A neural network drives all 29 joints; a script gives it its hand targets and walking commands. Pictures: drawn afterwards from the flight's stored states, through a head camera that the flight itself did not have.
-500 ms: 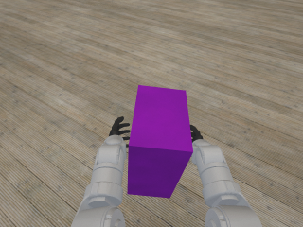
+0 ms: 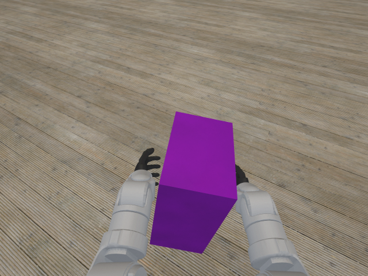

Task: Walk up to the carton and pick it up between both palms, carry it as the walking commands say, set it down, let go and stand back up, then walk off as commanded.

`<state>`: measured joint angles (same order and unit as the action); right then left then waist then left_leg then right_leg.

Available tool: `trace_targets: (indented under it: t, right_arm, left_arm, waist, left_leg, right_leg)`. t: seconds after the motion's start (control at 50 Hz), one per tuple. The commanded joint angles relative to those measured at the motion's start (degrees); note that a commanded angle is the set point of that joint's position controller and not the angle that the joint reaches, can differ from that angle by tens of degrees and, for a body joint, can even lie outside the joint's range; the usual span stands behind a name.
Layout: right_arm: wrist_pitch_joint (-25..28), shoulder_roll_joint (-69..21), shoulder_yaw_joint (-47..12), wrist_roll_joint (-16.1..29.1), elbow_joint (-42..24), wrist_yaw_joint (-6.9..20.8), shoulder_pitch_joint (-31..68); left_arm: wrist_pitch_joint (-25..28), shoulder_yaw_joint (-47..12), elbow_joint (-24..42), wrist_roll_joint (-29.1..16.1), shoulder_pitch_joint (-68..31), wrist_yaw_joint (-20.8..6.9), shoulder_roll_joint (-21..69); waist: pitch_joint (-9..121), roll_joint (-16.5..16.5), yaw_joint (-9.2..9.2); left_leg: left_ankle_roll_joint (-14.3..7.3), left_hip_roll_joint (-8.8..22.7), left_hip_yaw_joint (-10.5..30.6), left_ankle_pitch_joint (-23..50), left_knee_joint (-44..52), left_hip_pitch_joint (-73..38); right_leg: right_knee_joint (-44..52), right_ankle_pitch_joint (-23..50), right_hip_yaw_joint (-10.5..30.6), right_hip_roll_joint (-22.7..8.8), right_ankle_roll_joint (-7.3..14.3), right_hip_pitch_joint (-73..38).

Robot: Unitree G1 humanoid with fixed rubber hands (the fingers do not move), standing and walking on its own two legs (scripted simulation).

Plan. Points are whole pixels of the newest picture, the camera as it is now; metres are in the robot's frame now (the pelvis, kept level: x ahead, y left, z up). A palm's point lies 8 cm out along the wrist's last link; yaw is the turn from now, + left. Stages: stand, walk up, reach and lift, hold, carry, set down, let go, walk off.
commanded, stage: reach and lift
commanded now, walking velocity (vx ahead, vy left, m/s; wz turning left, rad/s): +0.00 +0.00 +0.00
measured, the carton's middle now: (189, 185) +0.34 -0.01 -0.02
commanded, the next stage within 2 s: hold in 0.34 s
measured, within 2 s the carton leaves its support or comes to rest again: neither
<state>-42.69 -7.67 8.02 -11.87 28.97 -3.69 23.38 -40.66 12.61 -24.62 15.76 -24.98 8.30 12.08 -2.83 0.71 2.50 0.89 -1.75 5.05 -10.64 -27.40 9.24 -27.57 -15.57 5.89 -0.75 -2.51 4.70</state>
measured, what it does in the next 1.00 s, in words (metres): stands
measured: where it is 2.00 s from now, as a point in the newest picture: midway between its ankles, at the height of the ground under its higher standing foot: outside the picture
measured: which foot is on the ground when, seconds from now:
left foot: down 0.00-1.00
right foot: down 0.00-1.00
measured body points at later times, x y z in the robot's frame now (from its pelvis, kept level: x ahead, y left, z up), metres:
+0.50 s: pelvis -0.02 -0.03 +0.00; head -0.07 -0.03 +0.44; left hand +0.30 +0.10 +0.04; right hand +0.29 -0.13 +0.02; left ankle +0.06 +0.12 -0.74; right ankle +0.01 -0.15 -0.74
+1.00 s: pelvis -0.01 +0.00 +0.00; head -0.05 +0.00 +0.45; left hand +0.32 +0.11 +0.04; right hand +0.29 -0.12 +0.02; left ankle +0.06 +0.12 -0.74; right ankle +0.01 -0.15 -0.74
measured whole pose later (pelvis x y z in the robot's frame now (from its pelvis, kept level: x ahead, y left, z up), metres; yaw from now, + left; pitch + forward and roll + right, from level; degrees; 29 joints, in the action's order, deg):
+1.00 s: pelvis -0.01 +0.00 +0.00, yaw -1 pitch -9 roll +0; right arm -43.6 -9.3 6.6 -11.8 26.2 -5.4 19.8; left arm -41.5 11.2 -22.9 14.8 -22.2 7.0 11.0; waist -2.4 -0.3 1.8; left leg 0.8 -1.6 4.6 -11.0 -28.6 9.0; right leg -28.9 -15.8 6.5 -0.4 -2.4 4.8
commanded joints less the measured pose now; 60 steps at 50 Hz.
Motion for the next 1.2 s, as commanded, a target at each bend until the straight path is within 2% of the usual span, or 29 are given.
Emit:
trace_targets:
  t: [0.0,0.02,0.04,0.06,0.08,0.12,0.2,0.28,0.3,0.36,0.38,0.44,0.46,0.52,0.54,0.56,0.64,0.7,0.72,0.76,0.8,0.86,0.92,0.98,1.04,1.06,1.14,1.16,1.18]
  right_arm:
    - [7.64,-59.79,-28.61,15.90,-19.30,13.04,47.46]
    - [7.51,-60.40,-28.95,15.80,-19.30,13.00,47.35]
    - [7.44,-61.03,-29.00,15.80,-19.40,12.77,47.35]
    - [7.41,-61.33,-29.65,15.89,-19.43,12.59,47.08]
    - [7.39,-62.21,-30.18,15.98,-20.10,12.40,46.94]
    - [7.50,-63.09,-31.34,16.63,-20.87,12.18,46.75]
    - [7.41,-63.64,-30.52,16.23,-19.34,11.50,46.75]
    - [7.40,-65.17,-29.65,16.01,-17.37,10.87,46.69]
    - [7.35,-65.35,-28.44,15.65,-16.38,10.76,45.90]
    - [7.80,-65.28,-27.41,15.23,-15.07,10.48,48.09]
    - [7.79,-64.88,-26.82,15.12,-14.97,10.41,48.17]
    - [7.91,-65.20,-26.73,15.25,-14.30,10.39,48.87]
    - [7.84,-65.15,-26.11,15.18,-14.05,10.26,48.94]
    - [7.89,-64.43,-26.07,15.22,-13.44,10.51,50.04]
    - [7.96,-64.51,-26.28,15.51,-13.72,10.64,50.89]
    - [7.87,-64.56,-26.08,15.22,-13.42,10.77,50.42]
    - [8.03,-63.10,-26.52,15.60,-13.93,11.16,49.43]
    - [7.90,-62.57,-27.03,15.77,-15.22,11.59,49.20]
    - [7.74,-62.24,-27.11,15.71,-15.18,11.69,47.93]
    - [7.69,-61.59,-26.91,15.68,-15.84,11.98,46.73]
    - [7.77,-60.18,-26.94,15.77,-17.39,12.25,46.77]
    - [7.55,-59.26,-27.39,15.92,-18.68,12.78,45.53]
    - [7.36,-59.25,-28.27,16.14,-20.47,13.18,43.79]
    - [6.87,-60.17,-29.64,16.59,-22.08,13.30,43.04]
    - [6.59,-60.30,-30.08,16.62,-22.44,13.44,42.09]
    - [6.49,-60.31,-30.07,16.70,-22.64,13.39,41.56]
    - [6.51,-60.19,-29.83,16.78,-23.08,13.24,43.18]
    - [6.57,-60.86,-29.56,16.59,-22.45,13.26,43.25]
    - [6.53,-61.00,-29.68,16.46,-21.75,13.17,43.24]
  left_arm:
    - [0.84,-30.57,1.43,-15.79,-23.16,-13.18,69.84]
    - [0.86,-30.29,1.53,-15.48,-23.30,-13.39,69.54]
    - [0.75,-29.70,0.77,-14.92,-22.75,-13.62,69.04]
    - [0.98,-29.71,0.83,-15.26,-22.92,-13.97,68.47]
    - [0.92,-28.89,0.39,-14.33,-21.37,-14.28,67.70]
    - [1.11,-29.21,0.67,-14.88,-21.71,-14.92,67.09]
    - [1.05,-27.95,-1.70,-14.45,-22.23,-15.99,65.39]
    - [1.31,-27.75,-1.94,-14.95,-24.71,-17.06,64.69]
    - [1.28,-28.32,-1.82,-15.10,-25.61,-17.29,64.82]
    - [1.34,-27.29,-3.28,-14.47,-27.03,-17.68,64.62]
    - [1.28,-27.41,-3.66,-14.88,-27.21,-17.64,65.16]
    - [1.42,-27.67,-3.00,-14.96,-28.47,-17.66,65.32]
    - [1.36,-28.01,-3.02,-15.31,-29.21,-17.64,65.89]
    - [1.27,-27.73,-3.40,-14.88,-29.57,-17.19,65.90]
    - [1.25,-27.46,-3.77,-14.89,-29.38,-17.09,66.26]
    - [1.25,-27.50,-3.65,-14.80,-29.26,-16.91,66.34]
    - [0.74,-28.54,-3.09,-14.64,-27.50,-16.24,67.49]
    - [0.38,-29.10,-2.44,-14.67,-25.60,-15.58,68.43]
    - [0.48,-29.30,-2.06,-14.99,-24.94,-15.36,68.33]
    - [0.44,-30.54,-0.58,-15.65,-24.73,-15.07,69.00]
    - [0.16,-30.99,-0.34,-15.75,-23.39,-14.71,69.82]
    - [-0.20,-31.50,-0.22,-16.06,-21.33,-14.29,70.39]
    - [-0.24,-32.28,1.49,-16.51,-19.55,-14.14,70.54]
    - [-0.48,-31.60,1.21,-16.20,-17.00,-14.26,70.12]
    - [-0.59,-31.11,1.48,-15.86,-15.72,-14.40,69.09]
    - [-0.61,-31.48,1.62,-16.28,-16.06,-14.53,69.26]
    - [-0.99,-29.71,-0.89,-15.25,-14.73,-14.98,68.62]
    - [-0.61,-30.07,0.00,-15.82,-16.84,-15.21,68.50]
    - [-0.47,-29.41,0.05,-15.51,-16.87,-15.36,67.81]
  waist:
    - [22.95,-1.80,-0.62]
    - [23.34,-1.98,-1.52]
    - [23.16,-1.80,-1.82]
    - [22.58,-3.07,-1.90]
    - [22.45,-3.15,-3.16]
    - [22.84,-3.39,-3.22]
    - [20.27,-3.27,-3.63]
    - [18.39,-3.45,-2.98]
    - [17.98,-2.34,-2.32]
    - [16.42,-2.02,-2.39]
    - [15.79,-2.66,-1.52]
    - [16.25,-2.23,-1.66]
    - [16.48,-2.01,-0.84]
    - [16.25,-1.56,-1.16]
    - [16.32,-1.56,-1.75]
    - [16.25,-1.80,-1.33]
    - [18.37,0.69,-1.62]
    - [20.25,0.79,-1.23]
    - [20.13,-0.09,-0.90]
    - [21.15,0.45,0.24]
    - [21.79,2.14,0.20]
    - [21.14,2.57,0.04]
    - [21.90,2.43,0.18]
    - [21.59,1.03,-0.75]
    - [20.08,0.06,-1.31]
    - [20.07,0.43,-0.91]
    - [17.43,0.39,-1.88]
    - [17.94,-0.03,-1.50]
    - [17.04,-0.97,-1.94]
  left_leg:
    - [1.49,-3.70,3.01,18.05,1.19,-22.46]
    - [1.29,-4.05,2.67,17.26,1.25,-21.56]
    - [1.03,-4.21,2.32,15.62,1.33,-21.47]
    - [0.69,-4.23,2.12,14.72,1.32,-20.41]
    - [0.41,-4.51,1.80,14.48,1.36,-20.23]
    - [-0.07,-4.67,1.39,14.37,1.18,-19.82]
    - [-0.89,-4.95,0.15,8.78,1.53,-17.60]
    - [-1.24,-5.01,-0.48,4.90,1.28,-16.26]
    - [-0.99,-5.00,-0.89,3.61,1.21,-16.45]
    - [-0.95,-4.78,-0.81,0.19,1.05,-15.58]
    - [-1.01,-4.63,-0.70,0.12,1.01,-15.08]
    - [-0.74,-4.55,-0.69,-0.30,0.79,-14.78]
    - [-0.73,-4.57,-0.85,-0.73,0.77,-14.29]
    - [-0.46,-4.28,-0.57,-2.15,1.09,-13.77]
    - [-0.52,-4.43,-0.84,-2.12,1.07,-13.10]
    - [-0.44,-4.26,-0.65,-2.09,1.16,-14.18]
    - [0.31,-4.05,0.03,1.37,1.22,-15.22]
    - [0.71,-3.87,0.66,3.61,1.43,-16.74]
    - [0.70,-3.65,0.92,5.04,1.38,-17.36]
    - [1.01,-3.27,1.39,6.71,1.73,-18.32]
    - [1.37,-2.93,1.97,8.38,1.69,-19.40]
    - [1.78,-2.48,2.91,10.54,1.94,-21.07]
    - [1.96,-2.21,3.37,14.15,1.58,-22.49]
    - [1.53,-2.53,2.98,15.51,1.64,-22.13]
    - [1.27,-2.58,2.90,15.87,1.87,-21.73]
    - [1.27,-2.61,2.82,15.29,1.92,-22.15]
    - [1.00,-3.03,2.15,10.66,2.49,-19.54]
    - [0.86,-3.15,2.05,9.92,2.20,-20.27]
    - [0.69,-3.27,2.00,9.43,2.16,-19.86]
  right_leg:
    - [5.57,10.86,-1.66,6.35,2.53,8.74]
    - [5.48,11.00,-1.75,6.35,2.42,7.90]
    - [5.69,10.24,-1.41,6.09,2.42,7.95]
    - [5.65,10.18,-1.47,5.98,2.11,7.86]
    - [5.75,10.40,-1.17,5.77,2.01,7.29]
    - [5.74,11.33,-0.95,5.47,1.57,7.35]
    - [6.55,6.23,-0.69,4.74,1.37,8.52]
    - [7.18,1.98,-0.30,4.19,1.34,9.85]
    - [7.50,0.35,-0.18,4.16,1.57,10.45]
    - [8.08,-4.51,0.36,3.86,1.89,11.51]
    - [7.98,-4.35,-0.14,4.00,1.93,11.59]
    - [7.58,-4.59,-0.02,4.16,2.09,11.41]
    - [7.51,-4.64,-0.18,4.18,2.22,10.97]
    - [6.84,-5.40,-0.57,4.51,2.47,11.09]
    - [6.85,-5.50,-0.66,4.49,2.39,10.91]
    - [6.88,-5.60,-0.84,4.62,2.42,11.32]
    - [5.90,-1.20,-1.70,5.56,2.74,10.36]
    - [5.47,0.52,-2.13,6.05,2.89,9.80]
    - [5.43,1.73,-2.08,6.07,2.89,9.71]
    - [5.09,2.40,-1.88,6.03,3.34,9.36]
    - [4.79,3.03,-1.82,6.14,3.63,9.94]
    - [5.02,2.94,-1.66,6.34,3.81,11.16]
    - [4.99,4.49,-1.52,6.47,3.72,11.06]
    - [5.44,5.40,-1.35,6.41,3.50,9.86]
    - [5.80,5.71,-1.11,6.28,3.32,9.65]
    - [5.96,5.47,-1.00,6.13,3.39,10.13]
    - [6.20,3.44,-1.08,5.86,3.47,9.63]
    - [6.47,2.97,-0.86,5.73,3.45,10.26]
    - [6.64,2.94,-0.97,5.79,3.26,10.53]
